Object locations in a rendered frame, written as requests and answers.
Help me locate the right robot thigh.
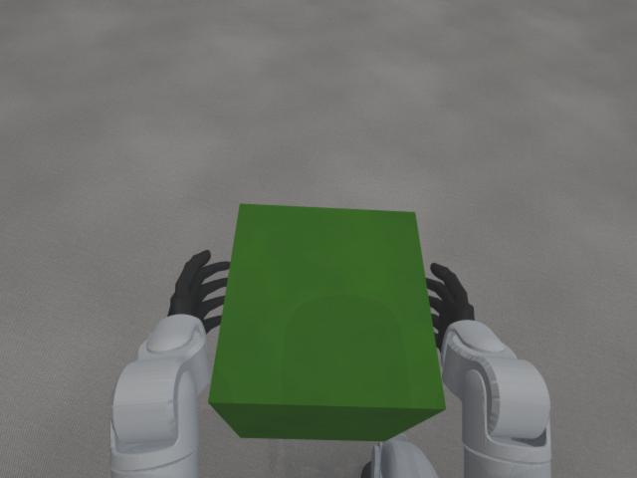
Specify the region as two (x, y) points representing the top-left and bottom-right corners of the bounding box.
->
(371, 440), (439, 478)

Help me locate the left robot hand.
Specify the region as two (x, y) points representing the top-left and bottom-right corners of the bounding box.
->
(167, 250), (230, 335)

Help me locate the right robot forearm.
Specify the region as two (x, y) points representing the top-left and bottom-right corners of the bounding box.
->
(441, 320), (551, 478)

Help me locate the robot right shin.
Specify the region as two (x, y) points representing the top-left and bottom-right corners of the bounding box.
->
(382, 433), (407, 444)

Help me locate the carton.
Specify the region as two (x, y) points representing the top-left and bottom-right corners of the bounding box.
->
(208, 203), (446, 441)

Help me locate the left robot forearm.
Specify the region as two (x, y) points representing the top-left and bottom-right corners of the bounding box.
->
(109, 314), (211, 478)

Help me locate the right robot hand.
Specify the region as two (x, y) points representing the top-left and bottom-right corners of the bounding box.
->
(426, 263), (475, 352)

